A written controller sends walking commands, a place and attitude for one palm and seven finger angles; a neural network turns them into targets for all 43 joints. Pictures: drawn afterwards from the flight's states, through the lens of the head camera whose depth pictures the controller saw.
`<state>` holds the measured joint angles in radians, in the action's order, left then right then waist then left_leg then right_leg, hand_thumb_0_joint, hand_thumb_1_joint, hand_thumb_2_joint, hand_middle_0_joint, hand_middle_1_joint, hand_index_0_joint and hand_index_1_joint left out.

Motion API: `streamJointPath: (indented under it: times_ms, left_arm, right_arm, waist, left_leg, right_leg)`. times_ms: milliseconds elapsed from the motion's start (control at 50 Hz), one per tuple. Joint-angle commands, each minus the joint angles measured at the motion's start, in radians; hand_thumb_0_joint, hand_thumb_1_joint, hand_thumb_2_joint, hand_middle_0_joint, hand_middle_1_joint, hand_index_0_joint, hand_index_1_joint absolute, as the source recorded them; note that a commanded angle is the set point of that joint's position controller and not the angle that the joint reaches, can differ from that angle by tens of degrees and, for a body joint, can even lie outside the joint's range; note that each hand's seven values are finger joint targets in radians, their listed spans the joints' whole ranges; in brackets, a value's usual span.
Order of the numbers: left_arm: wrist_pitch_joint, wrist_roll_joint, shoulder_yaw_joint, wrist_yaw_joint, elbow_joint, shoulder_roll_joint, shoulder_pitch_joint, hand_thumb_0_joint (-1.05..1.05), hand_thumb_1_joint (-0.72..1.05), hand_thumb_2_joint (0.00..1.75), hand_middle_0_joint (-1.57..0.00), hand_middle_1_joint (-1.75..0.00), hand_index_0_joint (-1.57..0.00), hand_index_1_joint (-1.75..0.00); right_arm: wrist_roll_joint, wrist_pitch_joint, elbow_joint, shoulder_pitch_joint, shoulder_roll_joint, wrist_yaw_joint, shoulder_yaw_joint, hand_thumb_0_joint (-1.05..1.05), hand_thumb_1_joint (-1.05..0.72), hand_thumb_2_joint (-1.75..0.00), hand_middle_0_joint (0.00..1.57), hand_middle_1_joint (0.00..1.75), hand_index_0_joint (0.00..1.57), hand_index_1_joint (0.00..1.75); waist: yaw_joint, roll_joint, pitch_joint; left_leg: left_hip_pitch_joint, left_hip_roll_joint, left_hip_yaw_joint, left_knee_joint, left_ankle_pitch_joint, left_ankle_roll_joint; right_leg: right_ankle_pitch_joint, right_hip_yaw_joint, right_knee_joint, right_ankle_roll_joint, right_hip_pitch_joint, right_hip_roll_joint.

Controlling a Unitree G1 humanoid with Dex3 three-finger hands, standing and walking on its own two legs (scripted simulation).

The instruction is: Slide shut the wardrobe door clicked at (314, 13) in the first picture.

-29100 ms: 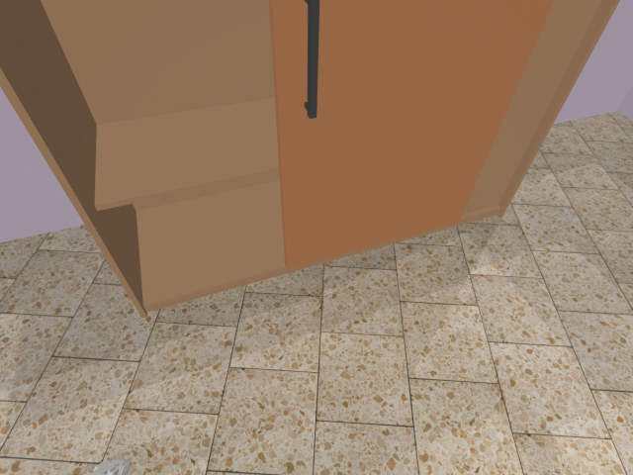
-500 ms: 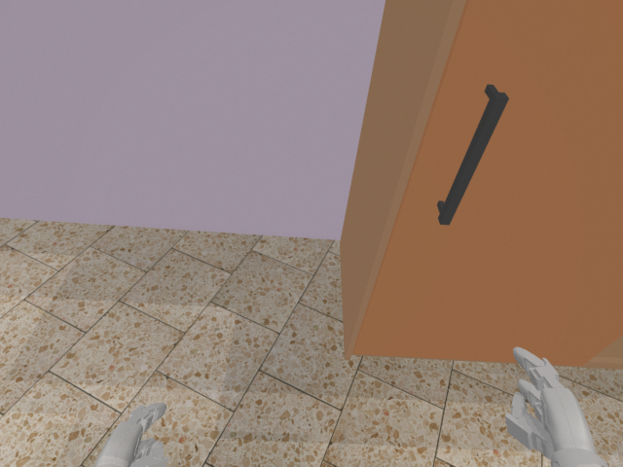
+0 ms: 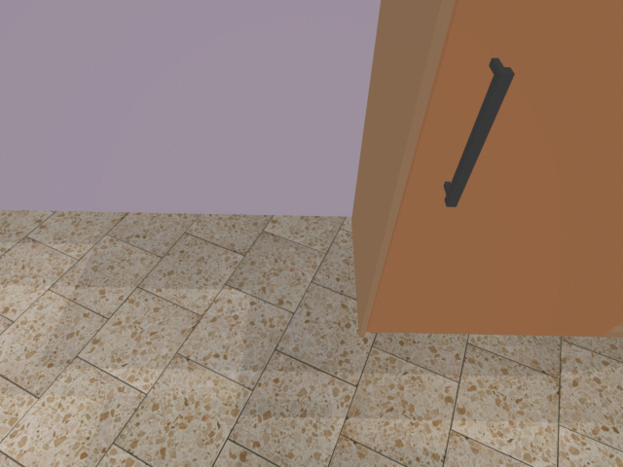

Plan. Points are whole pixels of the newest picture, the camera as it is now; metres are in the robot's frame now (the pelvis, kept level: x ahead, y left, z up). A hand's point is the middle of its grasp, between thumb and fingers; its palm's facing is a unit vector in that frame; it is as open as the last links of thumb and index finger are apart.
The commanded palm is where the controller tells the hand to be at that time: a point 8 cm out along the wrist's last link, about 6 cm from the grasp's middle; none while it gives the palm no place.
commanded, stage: let the arm hang, fingers relaxed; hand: right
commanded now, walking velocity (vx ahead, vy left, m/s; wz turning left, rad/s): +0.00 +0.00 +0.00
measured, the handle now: (470, 141) +0.61 -0.24 +0.08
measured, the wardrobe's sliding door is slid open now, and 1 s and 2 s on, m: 0.00 0.00 0.00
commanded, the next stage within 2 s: look to check the result in 0.46 s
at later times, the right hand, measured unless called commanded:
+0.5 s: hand out of the picture +0.13 -0.23 -0.15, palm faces -0.05 +0.94 -0.32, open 7.4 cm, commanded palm none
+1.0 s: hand out of the picture +0.11 -0.22 -0.15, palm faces -0.04 +0.94 -0.35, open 7.4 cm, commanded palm none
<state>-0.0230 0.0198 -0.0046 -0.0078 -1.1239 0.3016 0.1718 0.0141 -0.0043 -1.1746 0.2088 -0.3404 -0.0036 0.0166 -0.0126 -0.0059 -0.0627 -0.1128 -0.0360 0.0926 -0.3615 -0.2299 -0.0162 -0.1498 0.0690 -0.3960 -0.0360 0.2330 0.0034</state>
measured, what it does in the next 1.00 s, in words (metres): stands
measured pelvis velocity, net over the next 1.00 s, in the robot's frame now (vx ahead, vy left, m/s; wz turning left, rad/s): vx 0.04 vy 0.03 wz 0.02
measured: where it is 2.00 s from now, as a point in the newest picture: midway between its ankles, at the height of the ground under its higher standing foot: outside the picture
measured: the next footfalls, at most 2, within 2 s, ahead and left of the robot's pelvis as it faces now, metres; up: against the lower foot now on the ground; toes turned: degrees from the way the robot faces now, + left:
none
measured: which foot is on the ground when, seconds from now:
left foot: down 0.00-1.00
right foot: down 0.00-1.00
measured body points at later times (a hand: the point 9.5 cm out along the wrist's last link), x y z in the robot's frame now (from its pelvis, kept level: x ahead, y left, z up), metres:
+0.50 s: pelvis +0.02 +0.01 +0.00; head +0.03 +0.01 +0.45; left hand +0.11 +0.31 -0.13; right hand +0.13 -0.28 -0.13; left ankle -0.02 +0.13 -0.74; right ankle +0.04 -0.09 -0.74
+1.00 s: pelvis +0.04 +0.03 +0.00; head +0.05 +0.04 +0.45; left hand +0.11 +0.32 -0.14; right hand +0.11 -0.27 -0.13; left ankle -0.02 +0.13 -0.74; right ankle +0.04 -0.09 -0.74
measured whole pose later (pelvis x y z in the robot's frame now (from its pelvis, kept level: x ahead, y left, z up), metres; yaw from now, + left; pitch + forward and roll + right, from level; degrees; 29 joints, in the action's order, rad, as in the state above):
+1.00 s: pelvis +0.04 +0.03 +0.00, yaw +1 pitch -1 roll +0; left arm -0.01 0.02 0.00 -0.01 -1.14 0.33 0.09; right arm 0.01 0.03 -1.14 0.12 -0.33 0.01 0.01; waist 0.00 -0.01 -0.04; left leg -0.02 -0.01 0.07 -0.27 -0.24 0.01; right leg -0.16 0.08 -0.30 0.01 0.12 0.02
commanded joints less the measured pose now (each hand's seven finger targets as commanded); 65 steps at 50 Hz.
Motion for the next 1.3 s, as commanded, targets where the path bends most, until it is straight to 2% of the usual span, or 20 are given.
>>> streamJointPath:
  times_ms: [0, 120, 180, 260, 280, 340, 380, 460, 480, 540, 580, 660, 840, 960, 980, 1060, 1180, 1200, 1280]
  left_arm:
    - [0.032, -0.002, -0.04, -0.005, 0.06, 0.216, -0.067, 0.0, 0.9, 0.9, -0.2, -0.3, -0.2, -0.3]
    - [0.039, -0.002, -0.036, 0.004, 0.052, 0.227, -0.105, 0.0, 0.9, 0.9, -0.2, -0.3, -0.2, -0.3]
    - [0.043, -0.005, -0.034, 0.007, 0.053, 0.232, -0.118, 0.0, 0.9, 0.9, -0.2, -0.3, -0.2, -0.3]
    - [0.049, -0.003, -0.032, 0.007, 0.053, 0.234, -0.137, 0.0, 0.9, 0.9, -0.2, -0.3, -0.2, -0.3]
    - [0.049, -0.004, -0.032, 0.007, 0.056, 0.233, -0.136, 0.0, 0.9, 0.9, -0.2, -0.3, -0.2, -0.3]
    - [0.051, -0.003, -0.03, 0.006, 0.055, 0.233, -0.143, 0.0, 0.9, 0.9, -0.2, -0.3, -0.2, -0.3]
    - [0.051, -0.005, -0.03, 0.005, 0.057, 0.236, -0.143, 0.0, 0.9, 0.9, -0.2, -0.3, -0.2, -0.3]
    - [0.053, -0.004, -0.028, 0.001, 0.056, 0.238, -0.142, 0.0, 0.9, 0.9, -0.2, -0.3, -0.2, -0.3]
    - [0.051, -0.006, -0.027, 0.001, 0.057, 0.238, -0.139, 0.0, 0.9, 0.9, -0.2, -0.3, -0.2, -0.3]
    - [0.05, -0.005, -0.027, -0.001, 0.054, 0.237, -0.134, 0.0, 0.9, 0.9, -0.2, -0.3, -0.2, -0.3]
    - [0.049, -0.006, -0.027, -0.003, 0.057, 0.236, -0.129, 0.0, 0.9, 0.9, -0.2, -0.3, -0.2, -0.3]
    - [0.047, -0.006, -0.027, -0.005, 0.05, 0.233, -0.13, 0.0, 0.9, 0.9, -0.2, -0.3, -0.2, -0.3]
    - [0.042, -0.006, -0.029, -0.007, 0.045, 0.227, -0.116, 0.0, 0.9, 0.9, -0.2, -0.3, -0.2, -0.3]
    - [0.04, -0.006, -0.029, -0.007, 0.046, 0.226, -0.123, 0.0, 0.9, 0.9, -0.2, -0.3, -0.2, -0.3]
    - [0.04, -0.007, -0.029, -0.007, 0.048, 0.226, -0.12, 0.0, 0.9, 0.9, -0.2, -0.3, -0.2, -0.3]
    - [0.042, -0.005, -0.03, -0.007, 0.048, 0.227, -0.124, 0.0, 0.9, 0.9, -0.2, -0.3, -0.2, -0.3]
    - [0.04, -0.006, -0.03, -0.008, 0.054, 0.226, -0.124, 0.0, 0.9, 0.9, -0.2, -0.3, -0.2, -0.3]
    - [0.041, -0.005, -0.031, -0.008, 0.052, 0.226, -0.124, 0.0, 0.9, 0.9, -0.2, -0.3, -0.2, -0.3]
    - [0.04, -0.006, -0.029, -0.008, 0.056, 0.228, -0.124, 0.0, 0.9, 0.9, -0.2, -0.3, -0.2, -0.3]
  right_arm:
    - [0.0, 0.027, 0.065, -0.065, -0.176, 0.009, 0.025, 0.0, -0.9, -0.9, 0.2, 0.3, 0.2, 0.3]
    - [0.002, 0.035, 0.082, -0.118, -0.198, 0.01, 0.023, 0.0, -0.9, -0.9, 0.2, 0.3, 0.2, 0.3]
    - [0.003, 0.041, 0.092, -0.129, -0.206, 0.01, 0.022, 0.0, -0.9, -0.9, 0.2, 0.3, 0.2, 0.3]
    - [0.002, 0.046, 0.101, -0.149, -0.208, 0.012, 0.024, 0.0, -0.9, -0.9, 0.2, 0.3, 0.2, 0.3]
    - [0.003, 0.048, 0.105, -0.146, -0.209, 0.012, 0.025, 0.0, -0.9, -0.9, 0.2, 0.3, 0.2, 0.3]
    - [0.002, 0.049, 0.112, -0.158, -0.208, 0.013, 0.025, 0.0, -0.9, -0.9, 0.2, 0.3, 0.2, 0.3]
    - [0.003, 0.049, 0.114, -0.151, -0.207, 0.013, 0.028, 0.0, -0.9, -0.9, 0.2, 0.3, 0.2, 0.3]
    - [0.0, 0.048, 0.112, -0.154, -0.205, 0.014, 0.027, 0.0, -0.9, -0.9, 0.2, 0.3, 0.2, 0.3]
    - [0.002, 0.049, 0.112, -0.147, -0.205, 0.015, 0.029, 0.0, -0.9, -0.9, 0.2, 0.3, 0.2, 0.3]
    - [-0.001, 0.048, 0.108, -0.149, -0.203, 0.016, 0.028, 0.0, -0.9, -0.9, 0.2, 0.3, 0.2, 0.3]
    - [0.0, 0.048, 0.104, -0.137, -0.202, 0.018, 0.03, 0.0, -0.9, -0.9, 0.2, 0.3, 0.2, 0.3]
    - [-0.002, 0.045, 0.097, -0.134, -0.197, 0.018, 0.027, 0.0, -0.9, -0.9, 0.2, 0.3, 0.2, 0.3]
    - [-0.003, 0.049, 0.089, -0.121, -0.199, 0.023, 0.027, 0.0, -0.9, -0.9, 0.2, 0.3, 0.2, 0.3]
    - [-0.002, 0.048, 0.092, -0.124, -0.2, 0.024, 0.027, 0.0, -0.9, -0.9, 0.2, 0.3, 0.2, 0.3]
    - [-0.001, 0.049, 0.092, -0.117, -0.2, 0.025, 0.028, 0.0, -0.9, -0.9, 0.2, 0.3, 0.2, 0.3]
    - [-0.002, 0.049, 0.096, -0.127, -0.199, 0.024, 0.029, 0.0, -0.9, -0.9, 0.2, 0.3, 0.2, 0.3]
    - [0.0, 0.05, 0.1, -0.123, -0.202, 0.026, 0.03, 0.0, -0.9, -0.9, 0.2, 0.3, 0.2, 0.3]
    - [-0.001, 0.05, 0.101, -0.128, -0.203, 0.026, 0.03, 0.0, -0.9, -0.9, 0.2, 0.3, 0.2, 0.3]
    - [0.0, 0.051, 0.101, -0.126, -0.205, 0.025, 0.03, 0.0, -0.9, -0.9, 0.2, 0.3, 0.2, 0.3]
  waist:
    - [0.013, 0.0, 0.076]
    - [0.014, 0.024, 0.066]
    - [0.013, 0.035, 0.089]
    - [0.015, 0.014, 0.103]
    - [0.015, 0.028, 0.114]
    - [0.017, -0.002, 0.108]
    - [0.016, 0.013, 0.115]
    - [0.018, -0.018, 0.125]
    - [0.018, 0.0, 0.128]
    - [0.02, -0.014, 0.121]
    - [0.019, 0.003, 0.131]
    - [0.02, -0.013, 0.114]
    - [0.023, 0.019, 0.128]
    - [0.021, 0.014, 0.102]
    - [0.02, 0.025, 0.118]
    - [0.02, 0.008, 0.113]
    - [0.02, 0.028, 0.11]
    - [0.021, 0.01, 0.107]
    - [0.02, 0.019, 0.106]
  left_leg:
    - [-0.041, -0.104, -0.099, 0.088, -0.02, 0.051]
    - [-0.035, -0.111, -0.102, 0.097, 0.033, 0.042]
    - [-0.022, -0.114, -0.103, 0.1, 0.066, 0.039]
    - [-0.002, -0.121, -0.109, 0.098, 0.144, 0.038]
    - [0.005, -0.12, -0.107, 0.098, 0.159, 0.038]
    - [0.015, -0.123, -0.111, 0.1, 0.183, 0.04]
    - [0.021, -0.121, -0.107, 0.102, 0.193, 0.04]
    - [0.035, -0.123, -0.115, 0.101, 0.218, 0.043]
    - [0.038, -0.121, -0.112, 0.105, 0.226, 0.043]
    - [0.045, -0.124, -0.114, 0.108, 0.239, 0.045]
    - [0.05, -0.123, -0.112, 0.11, 0.26, 0.045]
    - [0.04, -0.124, -0.116, 0.119, 0.243, 0.046]
    - [0.055, -0.126, -0.115, 0.115, 0.333, 0.045]
    - [0.048, -0.125, -0.115, 0.12, 0.332, 0.044]
    - [0.052, -0.125, -0.114, 0.119, 0.341, 0.043]
    - [0.055, -0.125, -0.119, 0.119, 0.339, 0.045]
    - [0.053, -0.124, -0.118, 0.12, 0.368, 0.042]
    - [0.054, -0.127, -0.118, 0.118, 0.379, 0.043]
    - [0.054, -0.122, -0.124, 0.126, 0.354, 0.043]
  right_leg:
    - [-0.032, -0.16, 0.127, 0.001, -0.076, 0.145]
    - [0.056, -0.154, 0.139, 0.003, -0.094, 0.145]
    - [0.104, -0.144, 0.133, 0.004, -0.114, 0.145]
    - [0.18, -0.138, 0.127, 0.007, -0.137, 0.143]
    - [0.19, -0.137, 0.122, 0.007, -0.143, 0.144]
    - [0.206, -0.132, 0.125, 0.011, -0.145, 0.143]
    - [0.215, -0.127, 0.122, 0.011, -0.154, 0.145]
    - [0.236, -0.123, 0.121, 0.013, -0.167, 0.144]
    - [0.237, -0.119, 0.116, 0.014, -0.172, 0.147]
    - [0.238, -0.117, 0.117, 0.016, -0.17, 0.146]
    - [0.249, -0.116, 0.109, 0.015, -0.184, 0.147]
    - [0.227, -0.109, 0.115, 0.017, -0.186, 0.149]
    - [0.246, -0.097, 0.102, 0.018, -0.204, 0.152]
    - [0.244, -0.094, 0.107, 0.02, -0.199, 0.152]
    - [0.246, -0.095, 0.102, 0.019, -0.209, 0.152]
    - [0.252, -0.094, 0.109, 0.021, -0.205, 0.153]
    - [0.26, -0.089, 0.104, 0.021, -0.215, 0.154]
    - [0.264, -0.084, 0.105, 0.023, -0.213, 0.154]
    - [0.242, -0.086, 0.111, 0.023, -0.214, 0.154]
